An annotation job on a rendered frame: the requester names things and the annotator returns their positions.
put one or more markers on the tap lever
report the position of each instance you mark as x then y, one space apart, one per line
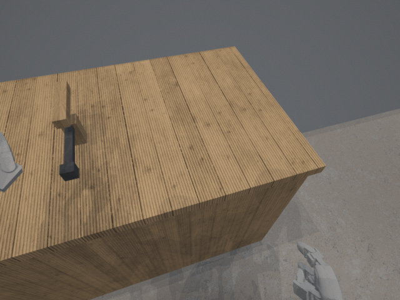
69 171

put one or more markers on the robot left hand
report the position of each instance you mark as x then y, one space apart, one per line
9 170

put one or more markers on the counter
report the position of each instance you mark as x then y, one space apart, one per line
181 159

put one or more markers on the robot right hand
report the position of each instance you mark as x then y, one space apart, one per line
322 283

